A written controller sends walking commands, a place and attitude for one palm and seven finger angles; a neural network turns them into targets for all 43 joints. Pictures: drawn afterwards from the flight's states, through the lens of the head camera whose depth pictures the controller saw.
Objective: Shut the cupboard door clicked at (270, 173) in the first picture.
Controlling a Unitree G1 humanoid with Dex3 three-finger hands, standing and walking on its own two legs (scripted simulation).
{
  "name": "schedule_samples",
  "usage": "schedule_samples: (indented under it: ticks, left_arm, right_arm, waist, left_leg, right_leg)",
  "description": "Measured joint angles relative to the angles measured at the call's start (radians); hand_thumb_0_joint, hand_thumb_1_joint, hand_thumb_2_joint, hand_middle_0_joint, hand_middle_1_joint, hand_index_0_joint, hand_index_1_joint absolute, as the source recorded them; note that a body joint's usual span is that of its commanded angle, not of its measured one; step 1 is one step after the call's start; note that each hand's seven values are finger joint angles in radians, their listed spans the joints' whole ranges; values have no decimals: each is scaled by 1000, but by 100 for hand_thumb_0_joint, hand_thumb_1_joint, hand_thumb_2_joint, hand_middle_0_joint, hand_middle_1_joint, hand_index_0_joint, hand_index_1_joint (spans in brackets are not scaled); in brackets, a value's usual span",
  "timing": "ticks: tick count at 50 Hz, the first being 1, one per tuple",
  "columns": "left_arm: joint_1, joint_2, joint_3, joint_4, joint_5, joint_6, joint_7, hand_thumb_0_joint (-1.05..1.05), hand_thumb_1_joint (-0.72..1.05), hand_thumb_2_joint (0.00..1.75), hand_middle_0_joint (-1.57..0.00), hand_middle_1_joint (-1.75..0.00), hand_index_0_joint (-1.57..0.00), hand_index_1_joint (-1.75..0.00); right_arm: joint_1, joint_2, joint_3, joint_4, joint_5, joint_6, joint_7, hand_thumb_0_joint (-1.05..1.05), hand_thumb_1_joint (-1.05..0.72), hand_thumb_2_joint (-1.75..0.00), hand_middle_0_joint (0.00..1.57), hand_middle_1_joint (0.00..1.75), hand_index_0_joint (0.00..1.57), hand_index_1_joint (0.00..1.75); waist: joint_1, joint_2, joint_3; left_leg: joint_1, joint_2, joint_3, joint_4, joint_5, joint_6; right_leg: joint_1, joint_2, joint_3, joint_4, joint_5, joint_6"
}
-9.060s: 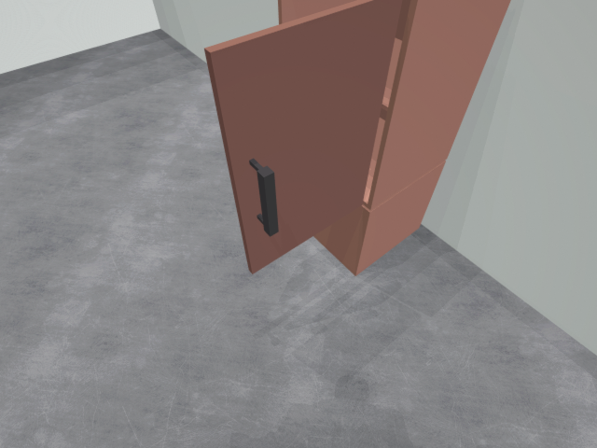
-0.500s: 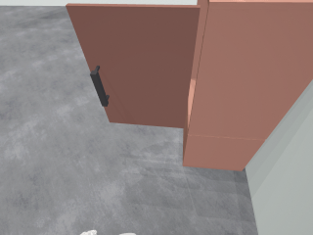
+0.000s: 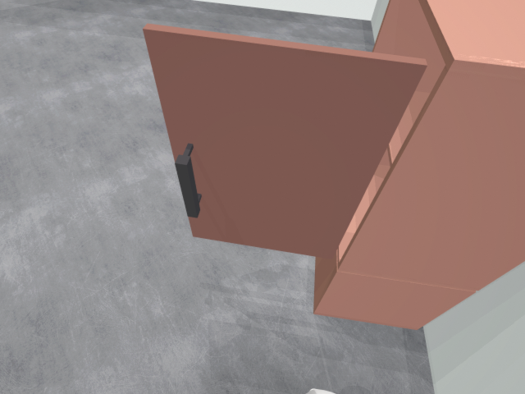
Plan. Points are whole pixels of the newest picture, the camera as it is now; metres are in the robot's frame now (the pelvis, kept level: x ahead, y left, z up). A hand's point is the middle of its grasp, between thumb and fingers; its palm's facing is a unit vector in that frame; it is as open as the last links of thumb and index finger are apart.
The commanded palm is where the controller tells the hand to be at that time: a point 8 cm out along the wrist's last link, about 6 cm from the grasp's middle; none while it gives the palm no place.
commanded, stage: come to a stop and stand still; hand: left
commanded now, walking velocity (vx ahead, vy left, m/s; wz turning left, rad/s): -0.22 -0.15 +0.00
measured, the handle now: (191, 182) +0.51 +0.20 -0.06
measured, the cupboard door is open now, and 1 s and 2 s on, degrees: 89 89 89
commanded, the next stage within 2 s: look again from close up in 1.10 s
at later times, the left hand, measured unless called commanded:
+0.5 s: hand out of the picture +0.09 +0.14 -0.16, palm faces +0.03 -0.97 -0.23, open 7.4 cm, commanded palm none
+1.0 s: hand out of the picture +0.00 +0.22 -0.17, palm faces -0.02 -0.97 -0.25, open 7.4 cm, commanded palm none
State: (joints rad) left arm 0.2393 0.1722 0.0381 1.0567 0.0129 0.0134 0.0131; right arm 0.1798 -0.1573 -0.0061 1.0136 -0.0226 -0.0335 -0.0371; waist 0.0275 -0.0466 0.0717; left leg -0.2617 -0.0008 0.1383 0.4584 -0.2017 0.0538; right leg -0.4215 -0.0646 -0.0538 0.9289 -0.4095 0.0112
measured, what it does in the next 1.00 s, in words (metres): steps on the spot: right foot, then left foot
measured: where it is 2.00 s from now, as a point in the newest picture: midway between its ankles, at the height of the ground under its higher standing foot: outside the picture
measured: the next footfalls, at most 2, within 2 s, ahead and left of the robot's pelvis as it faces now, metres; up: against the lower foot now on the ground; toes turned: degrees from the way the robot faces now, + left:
right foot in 0.22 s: +0.04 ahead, -0.14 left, +0.00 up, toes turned -4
left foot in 0.60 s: +0.03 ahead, +0.09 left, +0.00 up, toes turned +0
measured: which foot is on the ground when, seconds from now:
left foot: down 0.00-0.24, up 0.26-0.58, down 0.60-1.00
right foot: up 0.00-0.20, down 0.22-1.00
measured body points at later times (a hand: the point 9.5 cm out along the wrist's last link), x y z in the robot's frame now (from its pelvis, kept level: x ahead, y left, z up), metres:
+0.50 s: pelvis +0.02 -0.04 +0.00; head +0.07 -0.05 +0.45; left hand +0.09 +0.19 -0.14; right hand +0.06 -0.29 -0.15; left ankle -0.02 +0.08 -0.70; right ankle +0.00 -0.14 -0.74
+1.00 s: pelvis -0.01 +0.02 +0.00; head +0.00 +0.01 +0.45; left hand +0.00 +0.27 -0.15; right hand +0.05 -0.21 -0.15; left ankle -0.01 +0.08 -0.74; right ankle +0.00 -0.14 -0.74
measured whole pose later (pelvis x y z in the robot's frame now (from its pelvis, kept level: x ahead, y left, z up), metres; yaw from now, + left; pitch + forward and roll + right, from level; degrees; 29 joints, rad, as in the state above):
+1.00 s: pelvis -0.01 +0.02 +0.00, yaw -2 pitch +0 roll +0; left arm 0.31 0.20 -0.01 1.00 0.03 0.02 0.02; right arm 0.23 -0.20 0.01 0.93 -0.02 0.00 0.00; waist 0.03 0.02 0.04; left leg -0.22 -0.05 0.12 0.47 -0.25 0.09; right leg -0.26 -0.09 -0.01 0.52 -0.25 0.02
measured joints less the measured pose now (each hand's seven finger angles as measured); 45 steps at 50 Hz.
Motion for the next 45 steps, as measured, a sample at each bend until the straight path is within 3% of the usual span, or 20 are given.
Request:
schedule_samples:
  ticks: [7,9,11,12,15,19,22,26,30,32,34,45]
  left_arm:
    - [-73,24,14,-64,7,41,1,1,92,90,-20,-29,-19,-29]
    - [-86,29,15,-81,8,41,0,1,92,90,-20,-29,-19,-29]
    - [-86,38,15,-100,9,32,0,1,92,90,-20,-29,-19,-29]
    - [-85,42,16,-104,11,25,2,1,92,90,-20,-29,-19,-29]
    - [-92,31,4,-99,16,12,8,1,91,90,-20,-29,-19,-29]
    - [-92,6,-8,-91,10,0,16,1,91,90,-20,-29,-20,-29]
    - [-83,-7,-13,-88,8,-5,17,1,91,90,-20,-29,-20,-29]
    - [-70,-5,-5,-78,9,-6,19,1,91,90,-20,-30,-20,-30]
    - [-46,8,-6,-54,3,-1,24,1,91,90,-20,-30,-20,-30]
    - [-26,11,-15,-53,1,1,34,1,91,90,-20,-30,-20,-30]
    - [-3,12,-19,-53,5,8,36,1,91,90,-20,-30,-20,-30]
    - [56,27,-41,-71,14,17,12,1,91,90,-20,-29,-20,-29]
  right_arm:
    - [1,-7,-14,19,-5,47,-5,0,-92,-90,20,30,21,30]
    - [7,-14,-22,18,-4,52,-5,0,-92,-90,20,30,21,30]
    - [17,-22,-30,18,2,59,-1,0,-91,-90,20,30,21,30]
    - [19,-26,-34,18,6,64,2,0,-91,-90,20,30,21,30]
    - [18,-47,-49,16,15,88,6,0,-91,-90,20,30,21,30]
    - [15,-62,-51,24,17,102,9,1,-91,-90,20,30,20,30]
    - [14,-60,-46,26,19,101,15,1,-91,-90,20,30,20,30]
    - [-1,-47,-38,21,19,97,20,1,-91,-90,20,30,20,30]
    - [-10,-42,-32,-3,18,77,25,1,-91,-90,20,30,20,30]
    - [-6,-43,-35,-34,15,66,24,1,-91,-90,20,30,20,30]
    - [1,-41,-29,-62,9,61,23,1,-91,-90,20,30,20,30]
    - [26,-25,8,-113,7,38,34,-1,-93,-90,20,30,21,30]
  waist:
    - [-28,32,6]
    - [-36,48,10]
    - [-36,49,8]
    - [-35,50,5]
    - [-49,68,15]
    - [-46,65,22]
    - [-35,50,21]
    - [-15,23,21]
    - [-13,27,12]
    - [-17,33,6]
    - [-10,40,-9]
    - [-2,78,-35]
  left_leg:
    - [2,38,-5,33,-41,-22]
    - [-7,52,-10,50,-51,-34]
    - [-22,57,-8,80,-68,-50]
    - [-34,62,-5,103,-80,-59]
    - [-95,39,-73,296,-268,-76]
    - [-128,-1,-114,491,-318,-99]
    - [-103,-10,-114,451,-304,-115]
    - [-46,-12,-109,291,-268,-119]
    - [37,8,-97,69,-68,-99]
    - [30,5,-87,100,-98,-46]
    - [27,-1,-71,133,-134,-22]
    - [33,-41,-29,63,-80,25]
  right_leg:
    - [50,38,-4,-142,-19,-7]
    - [91,43,-6,-216,28,-13]
    - [149,39,0,-339,155,-19]
    - [159,44,3,-362,129,-24]
    - [162,52,-7,-359,72,-45]
    - [187,47,-9,-409,101,-52]
    - [205,39,-10,-443,119,-51]
    - [212,28,-12,-448,126,-44]
    - [194,34,-23,-396,105,-26]
    - [179,28,-22,-350,85,-13]
    - [178,20,-6,-334,80,0]
    - [163,-13,37,-383,136,1]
